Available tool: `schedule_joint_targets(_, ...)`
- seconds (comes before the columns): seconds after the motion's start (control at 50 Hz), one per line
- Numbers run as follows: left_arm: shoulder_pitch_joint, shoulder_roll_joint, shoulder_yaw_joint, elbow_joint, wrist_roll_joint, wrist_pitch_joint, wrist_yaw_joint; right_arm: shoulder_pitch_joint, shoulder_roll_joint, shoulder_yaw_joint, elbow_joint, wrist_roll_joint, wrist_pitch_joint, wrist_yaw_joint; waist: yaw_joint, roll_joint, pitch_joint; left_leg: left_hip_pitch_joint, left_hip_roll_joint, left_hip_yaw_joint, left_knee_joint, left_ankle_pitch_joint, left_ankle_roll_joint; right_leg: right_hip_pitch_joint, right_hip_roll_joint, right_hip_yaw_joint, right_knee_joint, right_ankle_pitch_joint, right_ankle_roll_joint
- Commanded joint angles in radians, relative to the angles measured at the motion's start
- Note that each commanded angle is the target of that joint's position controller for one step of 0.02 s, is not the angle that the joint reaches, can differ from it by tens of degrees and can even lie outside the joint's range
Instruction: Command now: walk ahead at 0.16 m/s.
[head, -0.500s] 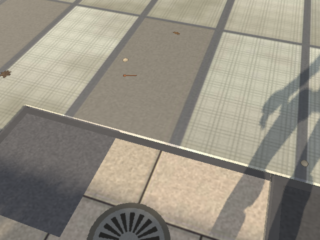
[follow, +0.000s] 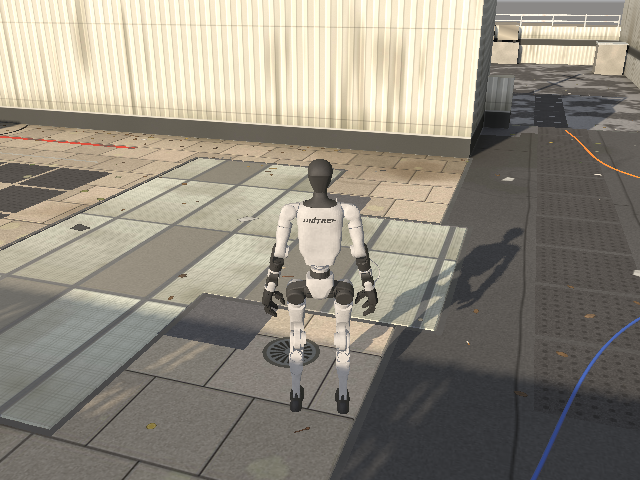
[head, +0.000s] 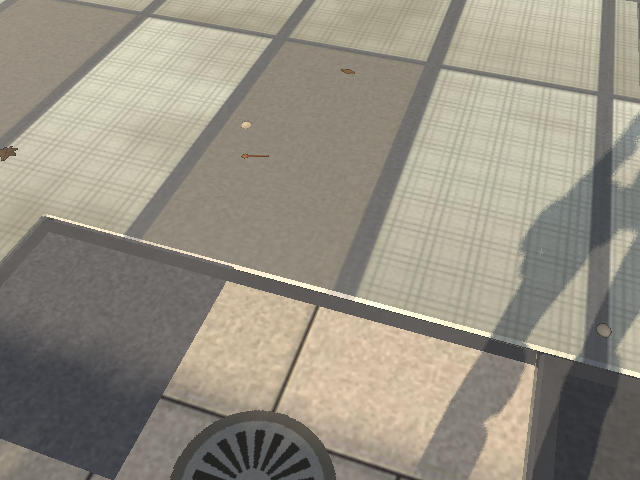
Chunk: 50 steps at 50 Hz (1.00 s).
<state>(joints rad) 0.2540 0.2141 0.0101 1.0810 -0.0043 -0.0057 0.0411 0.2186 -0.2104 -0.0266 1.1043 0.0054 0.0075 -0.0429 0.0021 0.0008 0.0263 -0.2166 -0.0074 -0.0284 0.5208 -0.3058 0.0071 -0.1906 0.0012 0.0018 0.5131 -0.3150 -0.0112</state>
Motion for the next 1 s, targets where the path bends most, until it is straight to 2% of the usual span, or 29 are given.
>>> schedule_joint_targets(0.02,0.046,0.137,0.029,-0.034,-0.011,-0.016,0.006,0.012,-0.105,-0.018,-0.038,0.006,-0.023,-0.002,0.008,-0.034,0.117,-0.139,-0.004,-0.005,-0.059,-0.366,0.059,-0.13,-0.058,0.104,-0.158,-0.45,-0.087)
schedule_joint_targets(0.06,0.11,0.16,0.041,-0.024,-0.021,-0.039,-0.002,-0.008,-0.072,-0.012,-0.054,0.009,-0.056,0.011,0.031,-0.093,0.117,-0.215,-0.005,0.017,0.043,-0.255,0.054,-0.064,-0.154,0.249,-0.218,-0.479,-0.146)
schedule_joint_targets(0.1,0.133,0.199,0.057,-0.022,-0.024,-0.051,-0.009,-0.021,-0.044,-0.006,-0.07,0.017,-0.081,0.028,0.026,-0.176,0.107,-0.226,-0.003,0.058,0.194,-0.119,0.054,-0.05,-0.292,0.446,-0.325,-0.508,-0.221)
schedule_joint_targets(0.14,0.058,0.188,0.055,-0.058,-0.025,-0.055,-0.015,0.019,-0.045,-0.008,-0.062,0.024,-0.095,0.038,-0.024,-0.155,0.122,-0.128,0.011,0.06,0.126,-0.141,0.087,-0.135,-0.281,0.406,-0.326,-0.448,-0.204)
schedule_joint_targets(0.16,-0.004,0.188,0.054,-0.082,-0.031,-0.054,-0.019,0.091,-0.038,-0.008,-0.036,0.027,-0.098,0.037,-0.069,-0.153,0.128,0.014,0.002,0.07,-0.011,-0.117,0.101,-0.217,-0.231,0.324,-0.284,-0.397,-0.169)
schedule_joint_targets(0.18,-0.048,0.171,0.05,-0.106,-0.034,-0.054,-0.022,0.175,-0.063,-0.019,0.001,0.023,-0.098,0.035,-0.099,-0.103,0.121,0.154,0.003,0.041,-0.088,-0.044,0.096,-0.292,-0.159,0.229,-0.188,-0.285,-0.128)
schedule_joint_targets(0.2,-0.081,0.113,0.035,-0.128,-0.029,-0.064,-0.026,0.3,-0.135,-0.041,0.036,0.017,-0.101,0.031,-0.135,0.068,0.077,0.301,0.132,-0.185,-0.185,-0.11,0.135,-0.415,-0.05,0.07,0.083,-0.129,-0.065)
schedule_joint_targets(0.22,-0.091,0.074,0.026,-0.173,-0.024,-0.086,-0.023,0.422,-0.262,-0.072,0.053,0.021,-0.107,0.042,-0.157,0.321,0.027,0.414,0.343,-0.57,-0.33,-0.174,0.262,-0.574,0.045,-0.048,0.392,-0.151,-0.02)
schedule_joint_targets(0.24,-0.106,0.113,0.035,-0.177,-0.035,-0.101,-0.025,0.385,-0.193,-0.049,0.04,0.001,-0.122,0.046,-0.127,0.207,0.049,0.404,0.4,-0.674,-0.342,-0.142,0.302,-0.671,0.013,0.049,0.604,-0.229,-0.03)
schedule_joint_targets(0.26,-0.077,0.112,0.035,-0.167,-0.048,-0.112,-0.036,0.325,-0.136,-0.033,0.015,-0.001,-0.133,0.048,-0.086,0.124,0.08,0.405,0.375,-0.578,-0.326,-0.069,0.277,-0.729,-0.029,0.087,0.697,-0.155,-0.053)
schedule_joint_targets(0.3,-0.083,0.12,0.043,-0.16,-0.035,-0.123,-0.048,0.257,-0.112,-0.02,-0.015,0.004,-0.133,0.057,-0.052,0.057,0.082,0.399,0.31,-0.38,-0.334,0.108,0.213,-0.758,-0.088,0.064,0.679,-0.002,-0.07)
schedule_joint_targets(0.34,-0.115,0.112,0.049,-0.172,-0.023,-0.12,-0.062,0.274,-0.065,-0.002,-0.016,-0.002,-0.114,0.053,-0.047,0.078,0.066,0.355,0.246,-0.229,-0.349,0.299,0.171,-0.691,-0.113,0.024,0.598,0.075,-0.053)
schedule_joint_targets(0.38,-0.161,0.072,0.037,-0.193,-0.019,-0.107,-0.072,0.283,-0.081,0.0,-0.025,-0.006,-0.1,0.039,-0.049,0.08,0.071,0.29,0.217,-0.149,-0.374,0.367,0.173,-0.641,-0.107,-0.016,0.492,0.139,-0.021)
schedule_joint_targets(0.44,-0.321,0.036,0.014,-0.261,-0.018,-0.101,-0.074,0.27,-0.136,-0.006,-0.048,-0.009,-0.095,0.02,-0.072,0.08,0.113,0.13,0.178,-0.069,-0.428,0.342,0.169,-0.484,-0.062,-0.064,0.214,0.272,0.005)
schedule_joint_targets(0.48,-0.365,0.06,0.014,-0.284,-0.024,-0.096,-0.077,0.304,-0.164,-0.015,-0.041,0.001,-0.099,0.017,-0.075,0.105,0.124,0.122,0.201,-0.063,-0.456,0.327,0.172,-0.409,-0.042,-0.072,0.123,0.315,-0.002)
schedule_joint_targets(0.54,-0.383,0.102,0.024,-0.309,-0.028,-0.097,-0.085,0.304,-0.167,-0.026,-0.035,0.016,-0.097,0.017,-0.044,0.102,0.126,0.234,0.248,-0.046,-0.412,0.433,0.15,-0.387,-0.039,-0.042,0.034,0.32,-0.045)
schedule_joint_targets(0.58,-0.287,0.148,0.048,-0.293,-0.026,-0.101,-0.086,0.278,-0.188,-0.036,-0.045,0.006,-0.086,0.018,0.024,0.126,0.034,0.304,0.258,-0.02,-0.266,0.768,0.123,-0.248,0.002,-0.061,0.036,0.277,-0.082)
schedule_joint_targets(0.6,-0.147,0.18,0.07,-0.252,-0.028,-0.098,-0.082,0.262,-0.186,-0.037,-0.052,-0.001,-0.075,0.019,0.095,0.133,-0.055,0.29,0.233,0.009,-0.101,0.916,0.104,-0.079,0.035,-0.081,0.045,0.255,-0.107)
schedule_joint_targets(0.62,0.021,0.218,0.092,-0.202,-0.032,-0.091,-0.074,0.249,-0.176,-0.032,-0.067,-0.009,-0.069,0.021,0.17,0.121,-0.154,0.168,0.192,0.03,0.117,0.875,0.075,0.165,0.008,-0.049,0.053,0.25,-0.137)
schedule_joint_targets(0.64,0.167,0.306,0.113,-0.173,-0.007,-0.086,-0.066,0.331,-0.081,-0.005,-0.091,-0.02,-0.078,0.032,0.151,-0.076,-0.31,-0.185,0.074,0.06,0.5,0.48,0.028,0.545,-0.244,0.319,0.037,0.103,-0.254)
schedule_joint_targets(0.66,0.198,0.29,0.101,-0.157,-0.001,-0.084,-0.075,0.391,0.008,0.021,-0.076,-0.005,-0.105,0.04,0.118,-0.256,-0.441,-0.37,-0.065,-0.062,0.756,-0.25,0.01,0.645,-0.399,0.755,-0.184,-0.116,-0.343)
schedule_joint_targets(0.68,0.116,0.213,0.079,-0.162,-0.009,-0.091,-0.078,0.276,-0.098,-0.009,-0.104,0.029,-0.128,0.045,0.114,-0.188,-0.278,-0.473,-0.006,-0.117,0.866,-0.228,0.037,0.514,-0.354,0.717,-0.254,-0.172,-0.285)
schedule_joint_targets(0.7,0.007,0.177,0.067,-0.183,-0.014,-0.098,-0.078,0.183,-0.143,-0.02,-0.138,0.045,-0.141,0.043,0.082,-0.126,-0.132,-0.503,0.048,-0.077,0.856,-0.127,0.056,0.335,-0.331,0.557,-0.275,-0.088,-0.249)
schedule_joint_targets(0.72,-0.071,0.152,0.059,-0.198,-0.005,-0.105,-0.083,0.139,-0.148,-0.026,-0.146,0.037,-0.144,0.032,0.047,-0.039,-0.074,-0.447,0.098,-0.06,0.807,-0.031,0.059,0.174,-0.297,0.433,-0.3,0.048,-0.231)
schedule_joint_targets(0.76,-0.119,0.106,0.046,-0.192,0.014,-0.115,-0.092,0.172,-0.11,-0.034,-0.141,0.019,-0.119,0.024,-0.022,-0.062,-0.049,-0.323,0.154,-0.064,0.723,0.049,0.06,0.003,-0.227,0.273,-0.35,0.159,-0.211)
schedule_joint_targets(0.78,-0.109,0.1,0.045,-0.182,0.012,-0.116,-0.092,0.185,-0.09,-0.034,-0.14,0.019,-0.107,0.023,-0.033,-0.071,-0.041,-0.305,0.16,-0.058,0.691,0.051,0.057,-0.028,-0.212,0.237,-0.372,0.172,-0.217)
schedule_joint_targets(0.82,-0.069,0.121,0.047,-0.159,0.008,-0.119,-0.082,0.146,-0.091,-0.039,-0.161,0.013,-0.092,0.019,-0.04,-0.069,-0.003,-0.341,0.172,-0.041,0.623,0.081,0.04,-0.067,-0.202,0.185,-0.408,0.205,-0.232)
schedule_joint_targets(0.9,0.019,0.165,0.054,-0.134,0.008,-0.11,-0.05,-0.035,-0.106,-0.045,-0.231,-0.003,-0.094,0.022,-0.001,-0.035,0.038,-0.49,0.178,-0.031,0.38,0.285,0.001,0.003,-0.201,0.144,-0.431,0.266,-0.228)
schedule_joint_targets(1.0,0.122,0.184,0.056,-0.107,-0.008,-0.098,-0.036,-0.219,-0.08,-0.029,-0.283,0.008,-0.108,0.045,0.063,-0.035,0.055,-0.438,0.119,0.024,0.099,0.442,-0.003,0.077,-0.179,0.071,-0.422,0.294,-0.192)
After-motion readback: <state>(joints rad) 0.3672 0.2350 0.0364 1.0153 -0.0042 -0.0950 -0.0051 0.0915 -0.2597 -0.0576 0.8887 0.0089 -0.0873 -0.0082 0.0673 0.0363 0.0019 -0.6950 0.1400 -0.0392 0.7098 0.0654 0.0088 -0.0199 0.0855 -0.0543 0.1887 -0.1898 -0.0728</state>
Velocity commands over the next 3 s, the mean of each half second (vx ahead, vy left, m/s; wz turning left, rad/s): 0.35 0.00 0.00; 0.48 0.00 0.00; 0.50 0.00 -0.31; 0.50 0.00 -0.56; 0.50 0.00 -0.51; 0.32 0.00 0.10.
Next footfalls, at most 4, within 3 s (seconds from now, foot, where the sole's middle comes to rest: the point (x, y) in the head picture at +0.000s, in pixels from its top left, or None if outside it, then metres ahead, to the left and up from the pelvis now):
0.62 right None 0.43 -0.12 -0.77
1.18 left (284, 385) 0.74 0.12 -0.77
1.72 right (407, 304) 0.97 -0.19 -0.77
2.20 left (385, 207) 1.33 -0.15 -0.77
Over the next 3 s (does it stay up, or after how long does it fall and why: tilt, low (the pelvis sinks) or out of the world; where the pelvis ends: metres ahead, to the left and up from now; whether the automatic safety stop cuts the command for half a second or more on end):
stays up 1.35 -0.42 0.01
